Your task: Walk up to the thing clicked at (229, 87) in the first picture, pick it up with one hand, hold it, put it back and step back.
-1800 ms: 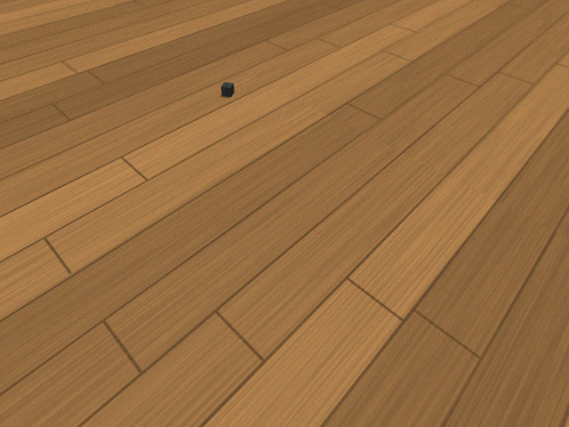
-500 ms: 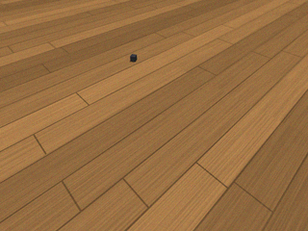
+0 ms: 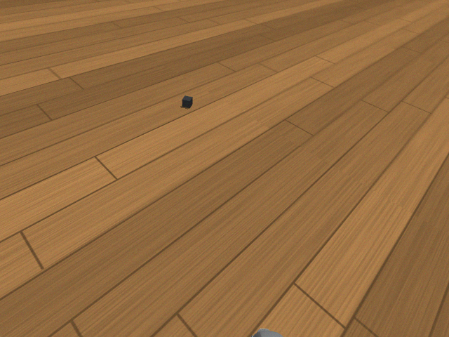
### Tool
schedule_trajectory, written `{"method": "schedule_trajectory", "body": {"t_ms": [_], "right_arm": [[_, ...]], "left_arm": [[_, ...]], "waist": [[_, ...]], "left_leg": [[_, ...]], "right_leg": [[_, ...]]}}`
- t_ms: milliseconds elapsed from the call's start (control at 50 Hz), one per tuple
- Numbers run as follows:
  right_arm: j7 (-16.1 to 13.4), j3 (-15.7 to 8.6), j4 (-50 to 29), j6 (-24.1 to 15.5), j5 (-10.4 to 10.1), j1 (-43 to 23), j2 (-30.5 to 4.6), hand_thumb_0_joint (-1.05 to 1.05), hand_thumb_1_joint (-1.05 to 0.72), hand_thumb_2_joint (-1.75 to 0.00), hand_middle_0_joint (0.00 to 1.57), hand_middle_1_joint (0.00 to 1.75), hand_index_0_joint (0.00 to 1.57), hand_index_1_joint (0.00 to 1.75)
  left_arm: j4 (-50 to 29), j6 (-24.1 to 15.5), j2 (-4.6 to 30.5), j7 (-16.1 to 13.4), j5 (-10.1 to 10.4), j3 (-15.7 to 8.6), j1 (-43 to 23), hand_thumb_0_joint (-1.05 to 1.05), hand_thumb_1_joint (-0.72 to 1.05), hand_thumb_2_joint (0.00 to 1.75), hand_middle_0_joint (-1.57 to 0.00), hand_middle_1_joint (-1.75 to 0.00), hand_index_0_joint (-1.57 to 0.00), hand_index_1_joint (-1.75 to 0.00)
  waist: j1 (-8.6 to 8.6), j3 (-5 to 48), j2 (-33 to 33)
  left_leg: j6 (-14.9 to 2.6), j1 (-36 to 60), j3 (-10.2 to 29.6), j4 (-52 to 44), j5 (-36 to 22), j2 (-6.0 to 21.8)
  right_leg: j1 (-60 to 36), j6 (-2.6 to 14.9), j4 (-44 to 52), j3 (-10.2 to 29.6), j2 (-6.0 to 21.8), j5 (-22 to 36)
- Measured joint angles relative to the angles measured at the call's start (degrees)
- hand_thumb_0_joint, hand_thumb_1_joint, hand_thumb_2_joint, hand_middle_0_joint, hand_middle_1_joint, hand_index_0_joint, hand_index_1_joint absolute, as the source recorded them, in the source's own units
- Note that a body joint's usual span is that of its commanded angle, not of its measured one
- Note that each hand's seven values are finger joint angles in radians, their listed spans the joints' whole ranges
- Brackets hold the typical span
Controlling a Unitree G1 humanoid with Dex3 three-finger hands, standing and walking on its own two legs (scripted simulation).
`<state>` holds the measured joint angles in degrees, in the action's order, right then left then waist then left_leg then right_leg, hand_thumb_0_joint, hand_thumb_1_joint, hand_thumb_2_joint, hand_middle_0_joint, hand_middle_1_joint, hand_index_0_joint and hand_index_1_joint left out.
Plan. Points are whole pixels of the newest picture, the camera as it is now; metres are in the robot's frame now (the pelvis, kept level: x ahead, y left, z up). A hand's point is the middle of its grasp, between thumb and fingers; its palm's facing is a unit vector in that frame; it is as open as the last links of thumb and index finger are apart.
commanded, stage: walk up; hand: left
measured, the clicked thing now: (187, 101) +2.02 +0.19 -0.74
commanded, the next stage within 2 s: none
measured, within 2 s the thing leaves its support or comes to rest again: neither
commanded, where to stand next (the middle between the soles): +1.63 -0.07 m, yaw +1 degrees
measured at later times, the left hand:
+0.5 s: hand (139, 222) +0.44 +0.20 -0.13, palm faces +0.00 -0.94 -0.33, open 7.4 cm
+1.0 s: hand (137, 156) +0.70 +0.26 -0.15, palm faces -0.07 -0.95 -0.32, open 7.4 cm
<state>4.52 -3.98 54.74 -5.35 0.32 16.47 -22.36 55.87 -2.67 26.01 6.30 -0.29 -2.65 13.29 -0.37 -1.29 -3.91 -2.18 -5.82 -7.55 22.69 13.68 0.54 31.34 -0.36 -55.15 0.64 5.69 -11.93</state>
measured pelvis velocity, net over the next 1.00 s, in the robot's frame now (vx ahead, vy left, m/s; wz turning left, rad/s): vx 0.62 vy -0.01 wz -0.02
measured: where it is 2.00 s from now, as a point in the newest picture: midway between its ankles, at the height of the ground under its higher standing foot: (220, 191)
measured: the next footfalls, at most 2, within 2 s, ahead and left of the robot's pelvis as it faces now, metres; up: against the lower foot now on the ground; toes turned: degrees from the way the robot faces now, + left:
right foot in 0.28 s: +0.39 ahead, -0.16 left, +0.00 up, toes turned -5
left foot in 0.74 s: +0.66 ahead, +0.10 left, +0.00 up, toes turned +7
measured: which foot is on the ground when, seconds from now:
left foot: down 0.00-0.32, up 0.34-0.72, down 0.74-1.00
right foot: up 0.00-0.26, down 0.28-0.76, up 0.78-1.00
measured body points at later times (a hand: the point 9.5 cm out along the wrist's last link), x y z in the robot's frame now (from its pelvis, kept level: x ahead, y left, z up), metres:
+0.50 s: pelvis +0.33 -0.05 +0.00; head +0.35 -0.07 +0.44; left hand +0.44 +0.25 -0.11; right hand +0.40 -0.38 -0.12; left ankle +0.30 +0.10 -0.66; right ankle +0.35 -0.16 -0.74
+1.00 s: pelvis +0.62 -0.01 +0.00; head +0.64 +0.01 +0.45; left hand +0.71 +0.31 -0.13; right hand +0.67 -0.33 -0.10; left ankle +0.62 +0.10 -0.74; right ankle +0.67 -0.18 -0.68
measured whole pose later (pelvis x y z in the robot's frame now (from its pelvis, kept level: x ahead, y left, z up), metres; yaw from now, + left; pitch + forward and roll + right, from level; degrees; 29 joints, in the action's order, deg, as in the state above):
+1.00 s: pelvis +0.62 -0.01 +0.00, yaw -1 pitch -2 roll +0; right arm 3.1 -2.7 50.3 -6.0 0.1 17.3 -21.4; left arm 51.3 -3.2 25.7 4.1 0.6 -2.1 14.2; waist -0.4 -4.7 -3.7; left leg -1.3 -9.3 -7.8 26.1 14.3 2.5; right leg 30.0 0.6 -57.6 2.0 4.6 -16.8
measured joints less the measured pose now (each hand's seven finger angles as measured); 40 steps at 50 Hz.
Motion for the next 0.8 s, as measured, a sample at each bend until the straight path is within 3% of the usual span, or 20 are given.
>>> {"method": "schedule_trajectory", "body": {"t_ms": [100, 200, 260, 280, 320, 380, 440, 500, 580, 640, 700, 740, 780, 800], "right_arm": [[-0.2, -0.1, 0.6, -0.4, -0.2, 3.7, -0.5, 0.0, -0.9, -0.9, 0.21, 0.3, 0.21, 0.3], [-0.6, -0.2, 0.9, -0.3, 0.1, 6.2, -1.2, 0.0, -0.9, -0.9, 0.21, 0.3, 0.21, 0.3], [-1.2, -0.1, 0.8, 0.1, 0.5, 7.6, -1.4, 0.0, -0.9, -0.9, 0.21, 0.3, 0.21, 0.3], [-1.4, -0.2, 0.9, 0.4, 0.7, 7.8, -1.8, 0.0, -0.9, -0.9, 0.21, 0.3, 0.21, 0.3], [-2.0, -0.3, 1.5, 1.4, 1.0, 6.3, -2.4, 0.0, -0.9, -0.9, 0.2, 0.3, 0.21, 0.3], [-2.4, 0.7, 0.9, 1.7, 0.1, 4.2, -1.2, 0.01, -0.91, -0.9, 0.2, 0.3, 0.2, 0.3], [-2.1, 1.2, 0.1, 1.2, -0.6, 1.7, -1.5, 0.01, -0.91, -0.9, 0.2, 0.3, 0.21, 0.3], [-1.6, 0.7, -2.4, 1.0, -0.2, -1.2, -2.2, 0.0, -0.91, -0.9, 0.2, 0.3, 0.21, 0.3], [-0.4, -0.4, -4.5, 1.3, 0.4, -4.2, -3.1, 0.0, -0.91, -0.9, 0.2, 0.3, 0.2, 0.3], [0.5, -0.7, -4.6, 1.4, 0.7, -5.4, -3.1, 0.0, -0.91, -0.9, 0.2, 0.3, 0.2, 0.3], [1.0, -0.8, -4.0, 1.2, 0.9, -5.7, -2.6, 0.0, -0.91, -0.9, 0.2, 0.3, 0.2, 0.3], [0.9, -0.9, -3.7, 0.8, 1.1, -5.6, -2.2, 0.0, -0.91, -0.9, 0.2, 0.3, 0.2, 0.3], [0.4, -0.8, -3.9, 0.0, 2.0, -6.4, -0.9, 0.0, -0.91, -0.9, 0.2, 0.3, 0.2, 0.3], [0.1, -0.6, -4.6, -0.4, 2.0, -6.5, -0.8, 0.0, -0.91, -0.9, 0.2, 0.3, 0.2, 0.3]], "left_arm": [[-0.4, 1.1, 0.2, 0.8, -0.7, -0.7, -1.4, 0.01, 0.9, 0.9, -0.2, -0.3, -0.2, -0.3], [-0.8, 1.6, 0.2, 0.8, -0.8, -0.6, -4.5, 0.01, 0.9, 0.9, -0.2, -0.3, -0.2, -0.3], [-1.5, 1.3, -0.2, 0.5, -0.6, -0.5, -7.2, 0.01, 0.9, 0.9, -0.2, -0.3, -0.2, -0.3], [-1.8, 1.0, -0.7, 0.2, -0.5, -0.7, -8.1, 0.01, 0.9, 0.9, -0.2, -0.3, -0.2, -0.3], [-2.8, 0.0, -2.9, -0.7, -0.5, -0.9, -9.8, 0.01, 0.9, 0.9, -0.2, -0.3, -0.2, -0.3], [-5.2, -1.6, -4.4, -1.4, 0.0, -0.6, -9.6, 0.01, 0.9, 0.9, -0.2, -0.3, -0.2, -0.3], [-5.8, -2.1, -5.9, -2.4, 0.8, 0.3, -6.9, 0.01, 0.9, 0.89, -0.2, -0.3, -0.21, -0.3], [-5.0, -2.4, -5.8, -2.7, 0.8, 0.6, -3.1, 0.01, 0.9, 0.89, -0.2, -0.3, -0.21, -0.3], [-3.6, -2.3, -4.6, -2.5, 0.4, 0.6, 1.0, 0.01, 0.9, 0.89, -0.2, -0.3, -0.21, -0.3], [-3.4, -2.3, -3.1, -2.1, -0.1, 0.2, 2.7, 0.01, 0.9, 0.89, -0.2, -0.3, -0.21, -0.3], [-3.2, -2.2, -1.1, -2.0, -0.2, -0.4, 4.0, 0.01, 0.9, 0.89, -0.2, -0.3, -0.21, -0.3], [-3.0, -1.9, 0.2, -2.3, -0.2, -0.7, 5.0, 0.01, 0.9, 0.9, -0.2, -0.3, -0.21, -0.3], [-2.5, -1.1, 0.8, -3.2, 0.0, -1.1, 4.6, 0.01, 0.9, 0.9, -0.2, -0.3, -0.21, -0.3], [-2.5, -0.7, 0.3, -3.7, 0.4, -0.9, 4.4, 0.01, 0.9, 0.9, -0.2, -0.3, -0.2, -0.3]], "waist": [[-1.13, 0.4, 1.0], [-2.16, -0.1, 2.3], [-3.1, -0.2, 3.0], [-3.14, -0.3, 3.9], [-2.43, -2.2, 7.7], [-1.12, -3.5, 5.8], [0.09, -3.4, 5.3], [1.14, -3.0, 5.6], [1.53, -2.5, 6.6], [2.35, -2.1, 6.4], [3.62, -1.6, 5.2], [3.84, -0.9, 3.5], [3.55, -2.0, 0.2], [3.06, -2.6, 0.3]], "left_leg": [[0.59, 7.0, -0.1, -5.1, 2.5, -0.9], [2.37, 12.8, 0.2, -7.7, 6.8, -0.8], [3.84, 14.8, 1.1, -5.9, 11.6, 0.2], [4.1, 14.8, 1.4, -3.4, 14.1, 1.4], [2.56, 11.6, 2.2, 9.3, 16.5, 5.9], [0.86, -0.2, 6.1, 36.0, 13.9, 3.2], [-0.25, -11.0, 7.1, 45.6, 8.3, 2.3], [-0.43, -19.1, 7.9, 41.9, 4.1, 3.9], [1.51, -25.9, 8.0, 30.0, -0.9, 6.6], [2.47, -26.8, 6.5, 18.0, -6.3, 7.5], [2.2, -24.3, 5.1, 11.1, -10.2, 6.8], [1.33, -21.7, 3.8, 9.8, -9.4, 5.2], [0.75, -21.2, 1.7, 14.1, -4.9, 2.8], [0.55, -20.9, 1.5, 15.9, -2.9, 2.9]], "right_leg": [[3.7, -0.74, 8.5, -0.6, 1.8, 6.3], [2.2, 0.77, 19.3, -2.2, 2.0, 10.2], [-1.3, 2.36, 24.2, -3.8, 0.5, 9.3], [-2.4, 2.4, 24.3, -4.3, -0.6, 9.7], [-3.3, 1.98, 20.4, -6.3, -3.9, 5.7], [-6.5, 2.32, 18.0, -5.9, -3.2, 0.3], [-13.5, 2.13, 23.2, -5.8, -3.2, -0.5], [-19.2, 2.18, 27.5, -5.3, -4.4, -1.5], [-25.3, 2.26, 31.0, -5.7, -6.0, -4.1], [-29.0, 1.58, 32.4, -6.3, -6.5, -6.8], [-31.8, 0.5, 30.9, -6.3, -6.3, -11.4], [-32.5, 0.1, 27.0, -6.2, -4.9, -16.0], [-28.7, 2.04, 14.3, -4.0, -1.7, -17.5], [-25.3, 2.73, 6.0, -1.8, -2.7, -17.4]]}}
